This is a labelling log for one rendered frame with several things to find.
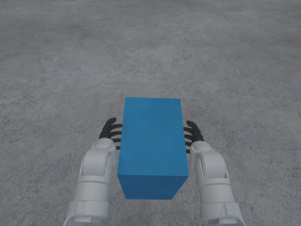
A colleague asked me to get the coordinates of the robot right hand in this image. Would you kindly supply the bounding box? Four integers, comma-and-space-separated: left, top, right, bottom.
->
183, 121, 204, 154

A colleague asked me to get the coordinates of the robot left forearm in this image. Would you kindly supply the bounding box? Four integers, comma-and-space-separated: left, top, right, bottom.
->
63, 137, 117, 226

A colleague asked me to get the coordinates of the robot left hand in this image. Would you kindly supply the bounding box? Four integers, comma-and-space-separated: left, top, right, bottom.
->
99, 117, 122, 150

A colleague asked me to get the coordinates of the carton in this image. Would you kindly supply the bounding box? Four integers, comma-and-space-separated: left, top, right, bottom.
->
117, 97, 189, 200

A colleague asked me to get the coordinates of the robot right forearm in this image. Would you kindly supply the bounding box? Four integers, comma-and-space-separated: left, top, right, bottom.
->
189, 140, 246, 226

